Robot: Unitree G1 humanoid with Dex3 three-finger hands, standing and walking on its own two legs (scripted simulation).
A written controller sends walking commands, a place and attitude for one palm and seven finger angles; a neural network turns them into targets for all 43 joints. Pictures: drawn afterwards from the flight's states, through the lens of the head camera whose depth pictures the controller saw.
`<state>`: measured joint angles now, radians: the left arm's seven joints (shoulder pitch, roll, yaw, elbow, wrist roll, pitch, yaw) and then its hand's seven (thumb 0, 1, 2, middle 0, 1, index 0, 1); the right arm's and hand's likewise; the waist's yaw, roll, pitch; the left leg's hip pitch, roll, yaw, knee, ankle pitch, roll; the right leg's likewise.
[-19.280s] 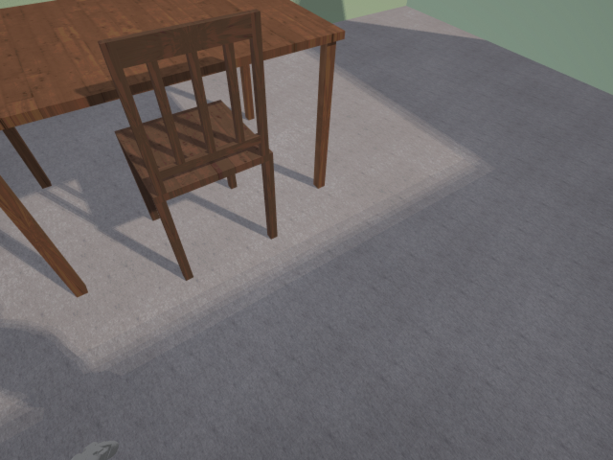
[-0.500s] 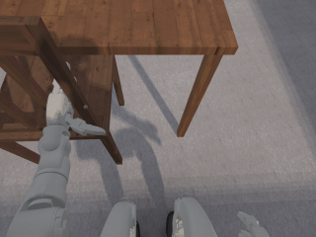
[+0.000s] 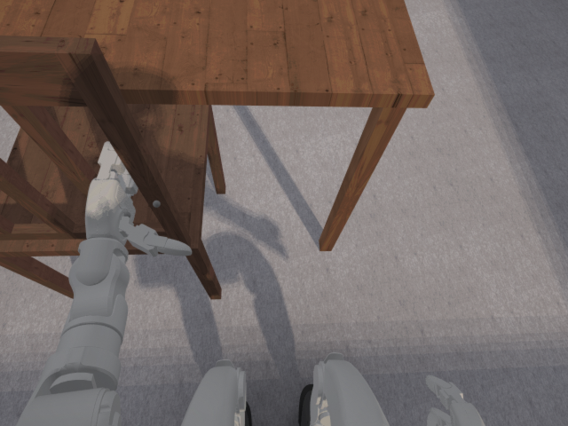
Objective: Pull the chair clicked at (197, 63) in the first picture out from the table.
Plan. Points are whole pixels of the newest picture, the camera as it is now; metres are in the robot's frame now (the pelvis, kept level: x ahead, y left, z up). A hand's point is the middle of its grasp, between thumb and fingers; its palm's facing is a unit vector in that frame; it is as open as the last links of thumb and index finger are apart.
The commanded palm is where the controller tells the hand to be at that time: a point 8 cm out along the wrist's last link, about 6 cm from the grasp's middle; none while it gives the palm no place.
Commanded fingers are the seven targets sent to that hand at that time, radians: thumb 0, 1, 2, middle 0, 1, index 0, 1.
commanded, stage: hook a spindle and tug to test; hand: left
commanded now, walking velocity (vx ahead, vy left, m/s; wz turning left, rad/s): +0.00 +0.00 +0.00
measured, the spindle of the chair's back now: (9, 181) +0.43 +0.37 +0.03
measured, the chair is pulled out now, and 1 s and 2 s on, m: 0.00 0.00 0.03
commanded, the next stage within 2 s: step backward, pulling the chair out in 1.38 s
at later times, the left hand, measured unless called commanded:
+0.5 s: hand (163, 202) +0.41 +0.17 +0.02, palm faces +0.05 -1.00 -0.04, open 10.7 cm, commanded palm +0.38 +0.21 +0.02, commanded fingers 0.00 0.45 0.71 -0.50 -1.45 -0.50 -1.45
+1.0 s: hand (163, 203) +0.41 +0.17 +0.02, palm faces +0.06 -1.00 -0.02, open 5.8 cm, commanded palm +0.36 +0.22 +0.02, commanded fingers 0.00 0.90 0.90 -0.50 -1.45 -0.50 -1.45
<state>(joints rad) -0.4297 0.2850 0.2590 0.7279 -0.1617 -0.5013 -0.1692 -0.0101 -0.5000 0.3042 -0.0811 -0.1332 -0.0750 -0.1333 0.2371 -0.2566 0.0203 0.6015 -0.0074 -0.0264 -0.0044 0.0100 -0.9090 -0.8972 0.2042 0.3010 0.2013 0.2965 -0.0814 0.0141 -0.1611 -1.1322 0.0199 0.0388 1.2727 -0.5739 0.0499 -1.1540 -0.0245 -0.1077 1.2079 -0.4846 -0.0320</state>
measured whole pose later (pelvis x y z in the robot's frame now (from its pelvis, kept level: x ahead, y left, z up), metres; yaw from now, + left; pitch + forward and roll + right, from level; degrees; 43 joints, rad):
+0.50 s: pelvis +0.00 +0.00 +0.00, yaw +0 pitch +24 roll -2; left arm -0.41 0.26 0.22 0.70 -0.15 -0.49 -0.10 -0.01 -0.06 0.49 -0.44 -1.27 -0.39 -1.27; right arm 0.25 -0.25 0.02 0.61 -0.01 -0.01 0.01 0.01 -0.91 -0.90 0.20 0.30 0.20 0.30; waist -0.08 0.02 -0.17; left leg -1.11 0.02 0.04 1.26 -0.57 0.05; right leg -1.14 -0.02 -0.10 1.20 -0.49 -0.03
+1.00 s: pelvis +0.01 -0.01 +0.01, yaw +0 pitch +25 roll -2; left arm -0.35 0.26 0.23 0.63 -0.18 -0.46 -0.12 0.02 0.66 0.77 -0.42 -1.45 -0.41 -1.45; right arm 0.24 -0.24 0.01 0.58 0.00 -0.01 0.01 0.01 -0.91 -0.90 0.20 0.30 0.20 0.30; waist -0.08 0.01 -0.17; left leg -1.09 0.02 0.04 1.24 -0.58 0.04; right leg -1.13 -0.02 -0.10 1.19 -0.49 -0.04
